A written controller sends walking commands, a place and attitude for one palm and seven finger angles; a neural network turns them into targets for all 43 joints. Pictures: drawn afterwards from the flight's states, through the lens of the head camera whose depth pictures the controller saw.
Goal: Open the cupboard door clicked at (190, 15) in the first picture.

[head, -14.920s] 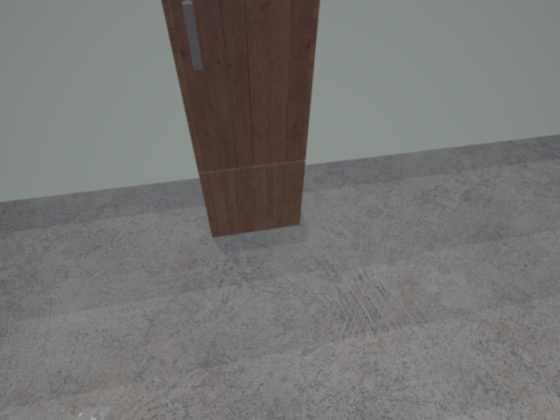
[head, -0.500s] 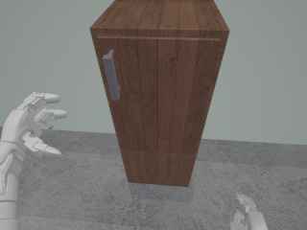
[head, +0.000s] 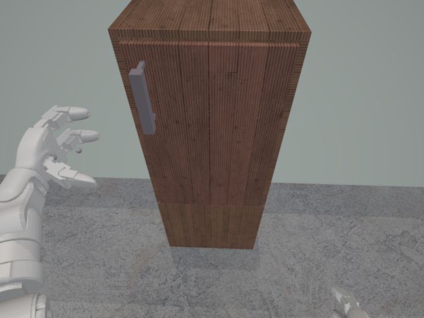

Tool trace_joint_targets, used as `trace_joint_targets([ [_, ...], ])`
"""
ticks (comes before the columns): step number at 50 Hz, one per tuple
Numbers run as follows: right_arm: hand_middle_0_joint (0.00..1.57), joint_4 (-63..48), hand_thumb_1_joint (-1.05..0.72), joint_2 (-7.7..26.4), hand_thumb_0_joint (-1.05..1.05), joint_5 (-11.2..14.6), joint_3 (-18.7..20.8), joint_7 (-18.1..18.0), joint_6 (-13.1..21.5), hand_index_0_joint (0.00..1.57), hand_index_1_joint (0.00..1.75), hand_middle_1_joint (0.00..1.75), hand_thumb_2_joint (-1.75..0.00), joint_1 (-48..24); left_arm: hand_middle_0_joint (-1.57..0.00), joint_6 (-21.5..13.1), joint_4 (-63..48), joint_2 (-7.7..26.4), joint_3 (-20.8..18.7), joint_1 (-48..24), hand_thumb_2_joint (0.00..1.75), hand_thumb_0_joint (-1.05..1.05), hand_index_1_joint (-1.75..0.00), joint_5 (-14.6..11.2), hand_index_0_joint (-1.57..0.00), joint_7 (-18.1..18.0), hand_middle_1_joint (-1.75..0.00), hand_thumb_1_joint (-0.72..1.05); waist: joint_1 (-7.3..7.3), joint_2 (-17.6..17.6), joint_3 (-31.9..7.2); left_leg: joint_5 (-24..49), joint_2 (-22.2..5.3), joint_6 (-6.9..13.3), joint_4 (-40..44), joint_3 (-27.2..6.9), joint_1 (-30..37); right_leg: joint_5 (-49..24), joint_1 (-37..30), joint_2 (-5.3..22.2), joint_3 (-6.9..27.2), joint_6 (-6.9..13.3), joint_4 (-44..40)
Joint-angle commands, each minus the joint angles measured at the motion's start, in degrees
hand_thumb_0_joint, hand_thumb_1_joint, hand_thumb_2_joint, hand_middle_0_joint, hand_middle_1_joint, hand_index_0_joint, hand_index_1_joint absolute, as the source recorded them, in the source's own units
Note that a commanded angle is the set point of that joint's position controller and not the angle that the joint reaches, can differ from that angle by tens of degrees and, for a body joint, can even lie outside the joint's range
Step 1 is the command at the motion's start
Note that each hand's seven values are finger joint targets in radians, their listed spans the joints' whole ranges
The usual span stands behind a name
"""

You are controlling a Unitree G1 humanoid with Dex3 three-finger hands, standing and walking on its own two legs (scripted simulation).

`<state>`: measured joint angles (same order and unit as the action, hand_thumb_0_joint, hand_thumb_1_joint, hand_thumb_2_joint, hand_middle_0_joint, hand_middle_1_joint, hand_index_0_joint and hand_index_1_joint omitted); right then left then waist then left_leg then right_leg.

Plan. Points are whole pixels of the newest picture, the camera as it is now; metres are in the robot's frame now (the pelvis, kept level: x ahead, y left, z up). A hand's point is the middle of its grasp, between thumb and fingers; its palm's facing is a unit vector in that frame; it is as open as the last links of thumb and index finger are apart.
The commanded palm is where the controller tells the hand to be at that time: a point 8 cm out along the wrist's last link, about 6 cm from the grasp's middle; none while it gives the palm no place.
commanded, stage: move the hooked fingers beside the handle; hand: left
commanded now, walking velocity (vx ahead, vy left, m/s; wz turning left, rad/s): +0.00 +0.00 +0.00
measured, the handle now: (145, 98) +0.54 +0.19 +0.14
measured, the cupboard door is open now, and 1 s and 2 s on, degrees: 0 0 0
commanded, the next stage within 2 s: slide the fingers in behind the handle in 1.82 s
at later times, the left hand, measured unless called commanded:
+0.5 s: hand (98, 127) +0.42 +0.25 +0.15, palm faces +0.03 -1.00 +0.01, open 14.0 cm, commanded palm +0.41 +0.30 +0.15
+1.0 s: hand (115, 108) +0.49 +0.24 +0.15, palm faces +0.02 -1.00 +0.01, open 14.0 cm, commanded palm +0.47 +0.29 +0.15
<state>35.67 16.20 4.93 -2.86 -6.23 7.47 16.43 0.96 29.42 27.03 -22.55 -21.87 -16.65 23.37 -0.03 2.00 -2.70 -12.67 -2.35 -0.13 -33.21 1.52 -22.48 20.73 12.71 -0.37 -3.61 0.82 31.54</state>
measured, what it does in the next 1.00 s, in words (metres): stands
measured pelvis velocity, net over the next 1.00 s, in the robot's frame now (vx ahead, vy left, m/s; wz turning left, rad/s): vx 0.01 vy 0.01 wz -0.03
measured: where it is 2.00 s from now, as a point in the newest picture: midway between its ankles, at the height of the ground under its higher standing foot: outside the picture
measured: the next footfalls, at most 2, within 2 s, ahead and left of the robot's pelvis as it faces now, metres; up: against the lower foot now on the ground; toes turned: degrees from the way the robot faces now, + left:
none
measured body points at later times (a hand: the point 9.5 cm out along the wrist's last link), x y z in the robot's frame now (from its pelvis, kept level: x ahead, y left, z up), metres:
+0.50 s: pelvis +0.00 +0.01 +0.00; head +0.03 +0.01 +0.45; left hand +0.42 +0.31 +0.15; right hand +0.09 -0.26 -0.11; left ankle +0.05 +0.12 -0.73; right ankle -0.05 -0.11 -0.73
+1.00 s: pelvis +0.01 +0.01 -0.01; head +0.07 +0.01 +0.44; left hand +0.48 +0.29 +0.15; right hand +0.03 -0.27 -0.12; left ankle +0.05 +0.12 -0.73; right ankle -0.05 -0.11 -0.73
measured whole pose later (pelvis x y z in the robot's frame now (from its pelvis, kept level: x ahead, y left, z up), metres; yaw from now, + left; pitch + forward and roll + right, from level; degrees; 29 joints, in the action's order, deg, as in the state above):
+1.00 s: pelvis +0.01 +0.01 -0.01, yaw -2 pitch +10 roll -2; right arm 38.4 16.7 3.1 -1.2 -3.8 -0.1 23.2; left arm -9.6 63.7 34.5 -23.9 -49.7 -8.9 20.3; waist 6.4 1.2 -4.2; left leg -15.8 -3.5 0.3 -39.3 2.4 -33.7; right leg 22.7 23.8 -1.2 -2.3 0.4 36.3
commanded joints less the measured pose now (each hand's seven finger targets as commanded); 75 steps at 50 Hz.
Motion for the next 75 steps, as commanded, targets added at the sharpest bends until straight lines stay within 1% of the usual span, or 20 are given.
trace_joint_targets([
  [1,0.2,-7.69,-0.9,7.88,0.0,-0.32,3.36,-0.85,2.61,0.2,0.3,0.3,-0.9,-3.95,-0.3,-3.89,-9.3,16.35,-3.58,-25.09,0.3,0.0,-1.2,-0.41,-0.3,-0.7,-1.2,-0.5,1.06,0.95,-12.23,7.73,2.24,2.55,2.39,-2.46,15.37,-15.73,8.44,-1.29,1.34,-0.24,-5.16],
  [7,0.2,-6.46,-0.9,8.29,0.0,-0.68,3.58,-0.8,1.74,0.2,0.3,0.3,-0.9,-2.09,-0.3,-5.05,-5.02,17.42,-2.95,-32.16,0.3,0.0,-1.2,1.17,-0.3,-1.86,-1.2,-0.5,1.82,3.14,-14.1,8.15,2.12,2.46,1.68,-2.95,15.97,-15.11,9.46,-1.31,1.47,0.1,-4.73],
  [9,0.2,-6.62,-0.9,8.49,0.0,-0.81,3.67,-0.76,1.31,0.2,0.3,0.3,-0.9,-1.34,-0.3,-5.84,-3.88,19.03,-4.22,-31.14,0.3,0.0,-1.2,1.1,-0.3,-1.93,-1.2,-0.5,1.36,0.33,-16.44,9.42,2.11,2.73,1.22,-2.62,15.44,-16.51,7.15,-1.27,1.62,0.04,-4.31],
  [11,0.2,-6.18,-0.9,8.43,0.0,-0.69,3.54,-0.6,0.98,0.2,0.3,0.3,-0.9,-1.19,-0.3,-6.05,-1.46,18.41,-3.1,-34.4,0.3,0.0,-1.2,1.73,-0.3,-1.77,-1.2,-0.5,2.07,3.38,-14.75,9.45,2.0,2.5,1.05,-2.67,15.23,-16.66,9.28,-1.35,1.45,0.11,-3.94],
  [16,0.2,-6.15,-0.9,8.67,0.0,-0.72,4.07,-0.16,0.25,0.2,0.3,0.3,-0.9,0.21,-0.3,-6.68,1.56,16.14,-0.94,-35.53,0.3,0.0,-1.2,2.1,-0.3,-1.71,-1.2,-0.5,2.46,3.52,-15.82,10.78,1.79,2.47,0.35,-2.82,16.04,-17.41,10.78,-1.56,1.16,0.19,-3.31],
  [19,0.2,-5.62,-0.9,9.16,0.0,-0.83,4.13,-0.1,-0.46,0.2,0.3,0.3,-0.9,1.6,-0.3,-7.13,4.94,18.95,-2.91,-36.85,0.3,0.0,-1.2,1.97,-0.3,-2.06,-1.2,-0.5,2.59,-0.44,-15.29,10.21,1.86,2.82,0.03,-2.58,13.52,-17.46,9.77,-1.61,1.38,0.06,-3.3],
  [22,0.2,-5.27,-0.9,9.14,0.0,-0.85,4.28,0.13,-1.01,0.2,0.3,0.3,-0.9,2.16,-0.3,-8.02,6.81,18.17,-1.23,-42.16,0.3,0.0,-1.2,3.16,-0.3,-2.07,-1.2,-0.5,3.62,3.34,-15.3,9.8,1.8,2.6,-0.48,-2.71,14.14,-16.64,12.38,-1.58,1.55,0.01,-2.78],
  [24,0.2,-4.7,-0.9,9.59,0.0,-1.09,4.44,0.0,-1.52,0.2,0.3,0.3,-0.9,3.47,-0.3,-9.36,8.31,21.2,-3.33,-42.78,0.3,0.0,-1.2,3.38,-0.3,-2.46,-1.2,-0.5,3.53,0.81,-17.0,10.96,1.64,2.81,-1.04,-2.73,13.56,-17.49,10.81,-1.58,1.55,0.1,-2.36],
  [27,0.2,-4.12,-0.9,9.41,0.0,-1.13,4.61,0.22,-1.84,0.2,0.3,0.3,-0.9,4.02,-0.3,-10.76,8.8,18.72,-0.64,-46.95,0.3,0.0,-1.2,4.06,-0.3,-2.22,-1.2,-0.5,4.64,5.77,-18.01,11.78,1.35,2.35,-1.63,-3.18,16.27,-17.24,13.99,-1.78,1.53,0.19,-1.91],
  [29,0.2,-3.55,-0.9,9.42,0.0,-1.2,4.66,0.14,-2.0,0.2,0.3,0.3,-0.9,4.92,-0.3,-11.34,10.59,16.7,1.14,-48.92,0.3,0.0,-1.2,3.65,-0.3,-2.28,-1.2,-0.5,5.66,2.99,-17.4,11.17,1.34,2.69,-1.88,-3.4,15.63,-16.21,14.43,-1.9,1.31,0.16,-2.09],
  [31,0.2,-2.86,-0.9,10.14,0.0,-1.4,4.81,0.16,-2.44,0.2,0.3,0.3,-0.9,5.73,-0.3,-11.29,14.23,20.61,-1.95,-49.42,0.3,0.0,-1.2,4.07,-0.3,-2.45,-1.2,-0.5,5.29,1.88,-18.13,10.28,1.25,2.68,-1.91,-3.25,14.09,-16.43,14.39,-1.76,1.64,-0.15,-1.84],
  [35,0.2,-2.59,-0.9,10.06,0.0,-1.7,4.99,0.73,-3.06,0.2,0.3,0.3,-0.9,7.1,-0.3,-12.5,15.66,20.75,-1.75,-51.58,0.3,0.0,-1.2,5.28,-0.3,-3.1,-1.2,-0.5,5.25,3.75,-20.26,12.27,1.17,2.54,-2.79,-3.3,14.91,-17.49,15.12,-1.87,1.61,-0.13,-0.93],
  [39,0.2,-2.54,-0.9,10.15,0.0,-2.03,5.12,1.1,-4.06,0.2,0.3,0.3,-0.9,8.45,-0.3,-13.39,18.77,21.78,-2.78,-51.24,0.3,0.0,-1.2,5.37,-0.3,-3.46,-1.2,-0.5,5.24,1.41,-19.99,13.51,1.23,2.79,-3.47,-2.83,12.2,-19.34,13.42,-1.98,1.64,-0.11,-0.3],
  [40,0.2,-2.43,-0.9,10.48,0.0,-2.0,5.26,1.18,-4.33,0.2,0.3,0.3,-0.9,8.72,-0.3,-13.59,19.78,24.81,-5.09,-51.47,0.3,0.0,-1.2,6.03,-0.3,-3.54,-1.2,-0.5,4.94,1.71,-20.83,13.79,1.03,2.74,-3.55,-2.78,12.1,-20.19,13.61,-2.06,1.88,-0.33,0.03],
  [48,0.2,-2.02,-0.9,10.42,0.0,-2.06,5.58,1.42,-5.88,0.2,0.3,0.3,-0.9,10.35,-0.3,-14.48,21.78,23.72,-2.79,-56.02,0.3,0.0,-1.2,6.96,-0.3,-2.67,-1.2,-0.5,6.95,3.73,-20.13,13.47,1.02,2.87,-4.76,-2.29,11.32,-20.27,16.19,-2.31,2.19,-0.61,0.21],
  [60,0.2,-3.46,-0.9,10.43,0.0,-2.27,5.97,2.04,-7.61,0.2,0.3,0.3,-0.9,11.08,-0.3,-15.15,19.45,26.42,-6.09,-50.71,0.3,0.0,-1.2,6.54,-0.3,-1.68,-1.2,-0.5,5.05,4.73,-25.11,19.27,1.09,2.99,-6.28,-1.77,12.54,-26.06,13.63,-2.76,2.11,-0.46,1.82],
  [63,0.2,-3.41,-0.9,10.21,0.0,-2.06,5.86,2.03,-7.73,0.2,0.3,0.3,-0.9,10.59,-0.3,-14.45,19.51,23.19,-3.46,-52.36,0.3,0.0,-1.2,5.91,-0.3,-1.63,-1.2,-0.5,6.39,3.75,-21.2,15.77,1.01,3.08,-5.8,-1.92,11.79,-22.62,16.01,-2.89,1.85,-0.61,0.84],
  [65,0.2,-3.53,-0.9,10.49,0.0,-2.05,5.96,1.89,-7.67,0.2,0.3,0.3,-0.9,10.53,-0.3,-14.68,18.31,25.91,-5.92,-51.66,0.3,0.0,-1.2,5.85,-0.3,-1.93,-1.2,-0.5,5.45,4.3,-23.55,16.85,1.02,3.04,-5.85,-2.01,12.74,-23.57,14.75,-2.85,2.0,-0.42,1.26],
  [71,0.2,-3.04,-0.9,9.97,0.0,-1.94,5.52,1.76,-7.43,0.2,0.3,0.3,-0.9,9.74,-0.3,-14.36,19.12,20.83,-1.22,-55.12,0.3,0.0,-1.2,6.04,-0.3,-2.54,-1.2,-0.5,7.57,3.97,-19.84,13.27,0.87,2.93,-5.63,-2.65,12.41,-19.23,18.26,-2.73,1.68,-0.49,0.52],
  [75,0.2,-2.66,-0.9,10.48,0.0,-2.02,5.28,1.53,-7.18,0.2,0.3,0.3,-0.9,10.12,-0.3,-13.98,23.09,24.53,-3.72,-55.5,0.3,0.0,-1.2,6.51,-0.3,-2.79,-1.2,-0.5,7.04,2.9,-20.36,12.13,0.98,2.98,-5.91,-2.77,10.54,-18.73,17.65,-2.47,2.11,-0.51,0.87],
])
